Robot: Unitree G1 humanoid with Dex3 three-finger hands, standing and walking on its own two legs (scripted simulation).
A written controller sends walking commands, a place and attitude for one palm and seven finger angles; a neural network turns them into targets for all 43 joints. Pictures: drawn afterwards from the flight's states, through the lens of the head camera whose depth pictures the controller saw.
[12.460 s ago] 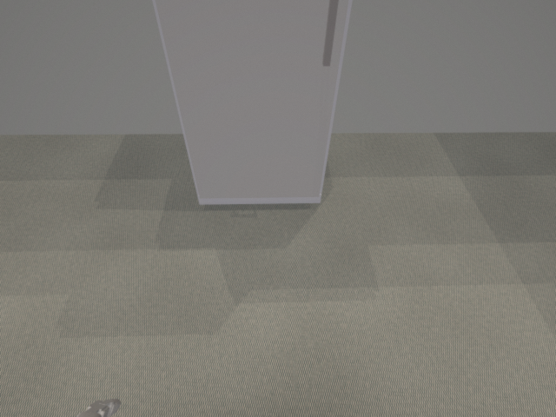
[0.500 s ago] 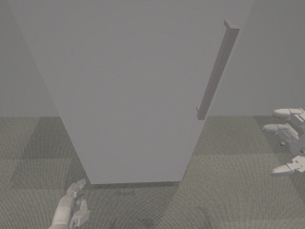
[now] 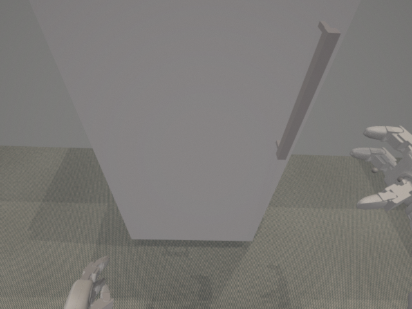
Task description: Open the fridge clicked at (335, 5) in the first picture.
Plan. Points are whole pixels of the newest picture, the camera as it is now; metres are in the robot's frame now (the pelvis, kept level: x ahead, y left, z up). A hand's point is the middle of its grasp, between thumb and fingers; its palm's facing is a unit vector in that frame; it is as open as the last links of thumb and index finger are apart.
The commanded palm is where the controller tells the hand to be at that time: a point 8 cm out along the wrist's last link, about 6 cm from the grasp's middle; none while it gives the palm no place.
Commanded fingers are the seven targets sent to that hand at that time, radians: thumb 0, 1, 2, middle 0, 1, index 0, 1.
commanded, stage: move the hooked fingers beside the handle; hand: right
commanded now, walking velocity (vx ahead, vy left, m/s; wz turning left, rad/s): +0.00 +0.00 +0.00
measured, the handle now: (298, 101) +0.52 -0.16 +0.15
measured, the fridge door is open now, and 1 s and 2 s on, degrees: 0 0 0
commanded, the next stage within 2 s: none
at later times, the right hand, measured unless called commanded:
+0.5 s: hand (352, 142) +0.40 -0.24 +0.15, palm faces -0.04 +1.00 -0.02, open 14.0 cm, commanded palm +0.38 -0.30 +0.15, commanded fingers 0.00 0.50 -0.30 0.30 1.20 0.30 1.20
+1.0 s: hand (338, 126) +0.46 -0.23 +0.14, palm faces -0.06 +1.00 +0.00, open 14.0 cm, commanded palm +0.44 -0.29 +0.15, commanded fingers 0.00 0.50 -0.30 0.30 1.20 0.30 1.20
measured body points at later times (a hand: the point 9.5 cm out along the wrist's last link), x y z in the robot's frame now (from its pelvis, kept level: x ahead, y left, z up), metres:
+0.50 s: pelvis +0.01 -0.01 +0.00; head +0.04 +0.00 +0.45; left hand +0.12 +0.25 -0.10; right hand +0.40 -0.30 +0.15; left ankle +0.04 +0.10 -0.73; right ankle -0.03 -0.09 -0.73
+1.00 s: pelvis +0.01 -0.01 +0.00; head +0.06 -0.01 +0.44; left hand +0.07 +0.26 -0.11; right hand +0.46 -0.29 +0.15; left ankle +0.04 +0.10 -0.73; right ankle -0.03 -0.09 -0.73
